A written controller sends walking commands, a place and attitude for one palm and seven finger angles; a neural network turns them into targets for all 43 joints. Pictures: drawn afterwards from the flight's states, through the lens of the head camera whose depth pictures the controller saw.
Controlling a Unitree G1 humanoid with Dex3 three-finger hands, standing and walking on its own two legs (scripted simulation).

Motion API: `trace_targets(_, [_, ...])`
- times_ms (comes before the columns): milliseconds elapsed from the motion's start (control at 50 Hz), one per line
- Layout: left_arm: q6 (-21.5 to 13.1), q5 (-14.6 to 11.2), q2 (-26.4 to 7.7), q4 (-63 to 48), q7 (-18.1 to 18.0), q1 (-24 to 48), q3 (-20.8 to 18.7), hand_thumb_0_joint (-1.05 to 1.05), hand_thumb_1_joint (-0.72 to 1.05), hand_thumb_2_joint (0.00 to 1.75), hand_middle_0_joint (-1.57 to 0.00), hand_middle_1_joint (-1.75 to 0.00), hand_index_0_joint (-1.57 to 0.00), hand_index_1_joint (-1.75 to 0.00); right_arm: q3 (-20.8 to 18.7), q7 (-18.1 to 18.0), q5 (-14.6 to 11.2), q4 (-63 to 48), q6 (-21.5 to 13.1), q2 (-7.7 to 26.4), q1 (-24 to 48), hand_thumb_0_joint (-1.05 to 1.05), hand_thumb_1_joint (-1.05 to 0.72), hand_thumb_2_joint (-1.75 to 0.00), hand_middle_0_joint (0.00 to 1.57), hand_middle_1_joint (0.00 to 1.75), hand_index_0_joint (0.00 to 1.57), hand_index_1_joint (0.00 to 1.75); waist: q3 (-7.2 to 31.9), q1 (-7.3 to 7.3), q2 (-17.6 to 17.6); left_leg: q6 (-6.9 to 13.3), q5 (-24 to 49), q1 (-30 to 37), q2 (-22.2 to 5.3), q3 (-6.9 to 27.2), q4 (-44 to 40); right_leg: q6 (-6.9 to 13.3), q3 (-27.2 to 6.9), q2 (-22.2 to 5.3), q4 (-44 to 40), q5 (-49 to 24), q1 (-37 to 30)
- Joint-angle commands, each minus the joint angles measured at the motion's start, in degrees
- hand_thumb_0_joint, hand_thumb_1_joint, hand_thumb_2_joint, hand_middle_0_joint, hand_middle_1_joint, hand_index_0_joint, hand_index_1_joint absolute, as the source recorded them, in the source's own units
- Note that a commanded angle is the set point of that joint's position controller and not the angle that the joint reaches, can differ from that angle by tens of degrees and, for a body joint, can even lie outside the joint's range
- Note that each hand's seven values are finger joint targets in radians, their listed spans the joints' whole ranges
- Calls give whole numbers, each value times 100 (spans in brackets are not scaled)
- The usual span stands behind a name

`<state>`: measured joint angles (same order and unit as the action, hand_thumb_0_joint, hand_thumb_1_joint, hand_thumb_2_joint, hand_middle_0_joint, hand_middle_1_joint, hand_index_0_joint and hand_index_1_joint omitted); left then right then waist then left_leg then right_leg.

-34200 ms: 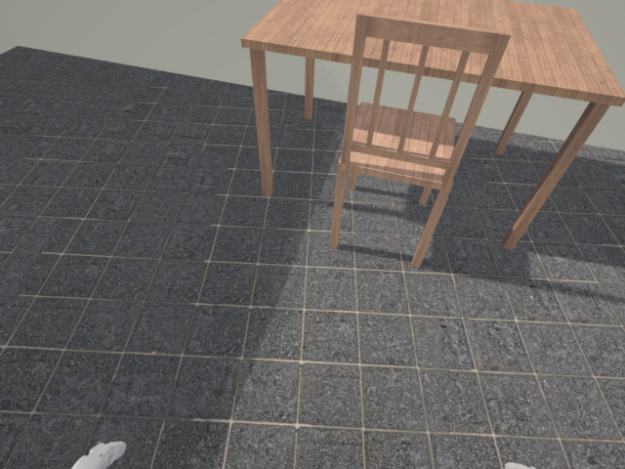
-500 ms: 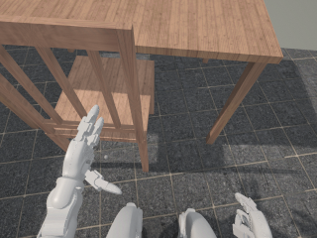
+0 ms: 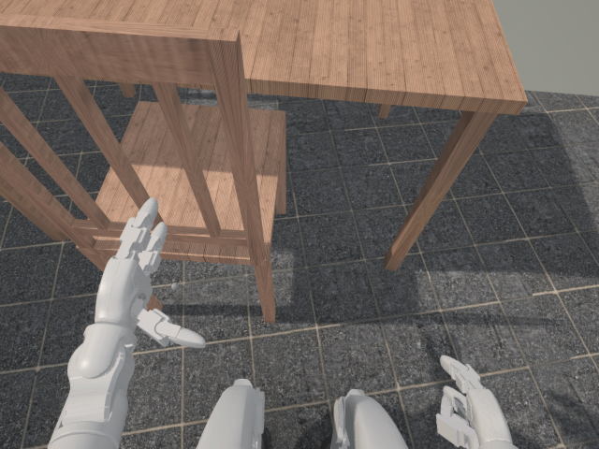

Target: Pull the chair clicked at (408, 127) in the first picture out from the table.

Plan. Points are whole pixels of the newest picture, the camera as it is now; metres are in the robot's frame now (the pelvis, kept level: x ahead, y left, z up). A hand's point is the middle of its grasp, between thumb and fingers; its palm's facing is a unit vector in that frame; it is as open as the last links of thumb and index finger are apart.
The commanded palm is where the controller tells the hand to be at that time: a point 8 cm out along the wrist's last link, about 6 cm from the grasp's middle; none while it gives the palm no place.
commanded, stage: aim the fingers beside a spindle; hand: left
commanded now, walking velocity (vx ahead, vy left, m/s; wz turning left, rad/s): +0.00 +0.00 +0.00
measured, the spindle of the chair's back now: (124, 171) +0.47 +0.26 +0.05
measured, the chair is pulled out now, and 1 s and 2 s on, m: -0.01 -0.01 -0.01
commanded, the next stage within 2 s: push the fingers through the gap in 1.18 s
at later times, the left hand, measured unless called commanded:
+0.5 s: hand (162, 285) +0.30 +0.17 +0.06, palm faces -0.08 -1.00 -0.04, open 16.9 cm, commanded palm +0.29 +0.23 +0.03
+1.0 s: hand (180, 295) +0.31 +0.17 +0.00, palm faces -0.09 -1.00 +0.01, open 16.9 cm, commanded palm +0.29 +0.22 +0.03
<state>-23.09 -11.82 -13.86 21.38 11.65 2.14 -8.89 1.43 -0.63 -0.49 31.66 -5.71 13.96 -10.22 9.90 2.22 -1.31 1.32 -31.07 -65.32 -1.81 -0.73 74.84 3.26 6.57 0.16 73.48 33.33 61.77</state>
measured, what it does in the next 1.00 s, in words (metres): stands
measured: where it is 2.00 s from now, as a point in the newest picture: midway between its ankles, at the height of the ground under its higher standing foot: outside the picture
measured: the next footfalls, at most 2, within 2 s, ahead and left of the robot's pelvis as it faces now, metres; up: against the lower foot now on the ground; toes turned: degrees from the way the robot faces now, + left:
none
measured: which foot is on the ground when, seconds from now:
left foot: down 0.00-1.00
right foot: down 0.00-1.00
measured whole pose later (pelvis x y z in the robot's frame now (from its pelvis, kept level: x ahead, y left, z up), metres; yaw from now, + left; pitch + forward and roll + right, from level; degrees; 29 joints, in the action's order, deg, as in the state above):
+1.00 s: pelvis +0.00 +0.02 +0.00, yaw +0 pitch +22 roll -3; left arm -19.3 -11.8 -12.8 18.1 11.3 0.4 -5.0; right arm 1.5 -0.3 -0.7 30.7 -5.3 13.7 -10.8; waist 9.3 2.3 -1.6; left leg 2.7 -30.9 -65.6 -1.2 -1.0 74.7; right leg 1.9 6.2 -0.3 72.5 32.7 61.5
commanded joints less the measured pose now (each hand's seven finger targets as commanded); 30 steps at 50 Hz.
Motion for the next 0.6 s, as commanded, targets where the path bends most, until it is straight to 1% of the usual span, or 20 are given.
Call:
trace_targets(0, [-631,-244,-954,-2492,275,906,-278,0,-50,30,-6,-8,-6,-8,-371,-123,-26,-865,-346,748,-28,0,-90,-90,20,30,20,30,2792,-129,-522,59,1817,1812,181,197,-942,-160,-829,10,-1287,-2064,-1923])
trace_targets(40, [-742,-326,-1035,-2815,235,578,-363,0,-50,30,-6,-8,-6,-8,-364,-140,-21,-783,-422,728,-94,0,-90,-90,20,30,20,30,2840,-138,-542,44,2192,2140,166,245,-1032,-158,-719,30,-1298,-2356,-1977])
trace_targets(80, [-720,-320,-1023,-2560,157,365,-409,0,-50,30,-6,-8,-6,-8,-358,-148,-5,-654,-469,747,-116,0,-90,-90,20,30,20,30,2521,-52,-328,47,2195,1973,145,298,-1024,-169,-646,59,-1275,-2319,-1795])
trace_targets(120, [-568,-260,-744,-1761,128,97,-318,0,-50,30,-6,-8,-6,-8,-364,-130,-15,-492,-442,754,-128,0,-90,-90,20,30,20,30,1739,85,18,23,1776,1555,127,313,-1007,-203,-574,72,-1299,-1955,-1383])
trace_targets(160, [-339,-199,-451,-838,194,-25,-129,0,-50,30,-6,-8,-6,-8,-358,-104,-54,-432,-376,817,-132,0,-90,-90,20,30,20,30,1003,209,430,22,1083,1015,136,319,-992,-216,-553,86,-1392,-1251,-967])
trace_targets(180, [-261,-178,-303,-583,264,-22,3,0,-50,30,-6,-8,-6,-8,-352,-93,-62,-452,-366,834,-129,0,-90,-90,20,30,20,30,882,203,376,35,917,854,152,305,-957,-202,-582,73,-1403,-1040,-860])
trace_targets(200, [-217,-156,-393,-492,311,82,-57,0,-50,30,-6,-8,-6,-8,-354,-87,-80,-496,-342,877,-132,0,-90,-90,20,30,20,30,858,180,378,27,788,829,156,309,-967,-193,-565,64,-1392,-877,-805])
trace_targets(220, [-205,-170,-285,-659,377,289,113,0,-50,30,-6,-8,-6,-8,-358,-83,-82,-579,-345,884,-86,0,-90,-90,20,30,20,30,1053,154,247,38,756,901,179,310,-977,-179,-587,42,-1383,-832,-863])
trace_targets(280, [-425,-208,-648,-1796,361,625,-38,0,-50,30,-6,-8,-6,-8,-409,-125,-49,-783,-414,863,-37,0,-90,-90,20,30,20,30,2027,-28,-324,41,1301,1596,155,348,-1033,-118,-560,39,-1225,-1296,-1144])
trace_targets(300, [-588,-212,-835,-2513,291,817,-128,0,-50,30,-6,-8,-6,-8,-428,-137,-25,-817,-456,838,-60,0,-90,-90,20,30,20,30,2529,-116,-622,18,1686,2131,132,384,-1085,-104,-539,33,-1193,-1555,-1216])
trace_targets(320, [-717,-222,-822,-3020,195,770,-47,0,-50,30,-6,-8,-6,-8,-416,-127,-4,-829,-500,796,-85,0,-90,-90,20,30,20,30,2864,-161,-876,-15,2059,2611,127,439,-1154,-89,-496,29,-1181,-1727,-1252])
trace_targets(340, [-803,-241,-905,-3285,77,574,-130,0,-50,30,-6,-8,-6,-8,-418,-130,9,-795,-538,776,-136,0,-90,-90,20,30,20,30,2922,-169,-797,-44,2375,2886,92,483,-1190,-88,-448,47,-1177,-1879,-1219])
trace_targets(360, [-870,-233,-983,-3454,-36,396,-211,0,-50,30,-6,-8,-6,-8,-408,-125,25,-747,-564,761,-139,0,-90,-90,20,30,20,30,2946,-213,-872,-70,2551,2943,90,484,-1209,-84,-438,45,-1153,-1959,-1220])
trace_targets(380, [-888,-181,-1176,-3380,-174,249,-415,0,-50,30,-6,-8,-6,-8,-405,-126,46,-680,-560,787,-171,0,-90,-90,20,30,20,30,2887,-194,-711,-87,2670,2899,61,559,-1221,-85,-379,73,-1091,-1964,-1134])
trace_targets(400, [-845,-106,-936,-3080,-256,144,-256,0,-50,30,-6,-8,-6,-8,-386,-100,50,-645,-533,745,-107,0,-90,-90,20,30,20,30,2534,-135,-686,-97,2613,2790,64,565,-1238,-101,-365,71,-1093,-1913,-998])
trace_targets(460, [-458,60,-415,-1304,-303,47,-6,0,-50,30,-6,-8,-6,-8,-349,-41,19,-447,-385,776,-79,0,-90,-90,20,30,20,30,1089,169,141,-44,1123,1473,89,513,-1181,-172,-317,118,-1215,-1007,-537])
trace_targets(480, [-310,110,-276,-737,-229,-140,57,0,-50,30,-6,-8,-6,-8,-347,-25,-2,-459,-340,801,-98,0,-90,-90,20,30,20,30,808,164,319,-23,798,1156,117,496,-1201,-161,-310,121,-1254,-759,-464])
trace_targets(520, [-104,85,-38,-405,-17,-55,293,0,-50,30,-6,-8,-6,-8,-339,-2,-91,-624,-251,879,-42,0,-90,-90,20,30,20,30,798,128,464,-1,455,1024,170,441,-1224,-165,-362,98,-1326,-523,-547])
trace_targets(540, [-62,47,-15,-564,91,99,372,0,-50,30,-6,-8,-6,-8,-345,-10,-106,-702,-241,898,-46,0,-90,-90,20,30,20,30,1064,107,353,10,541,1146,175,451,-1239,-148,-361,85,-1299,-610,-664])
trace_targets(580, [-137,-31,-36,-1385,237,264,512,0,-50,30,-6,-8,-6,-8,-403,-33,-93,-899,-284,863,-29,0,-90,-90,20,30,20,30,1815,0,-111,3,1047,1667,153,463,-1208,-116,-380,52,-1196,-993,-843])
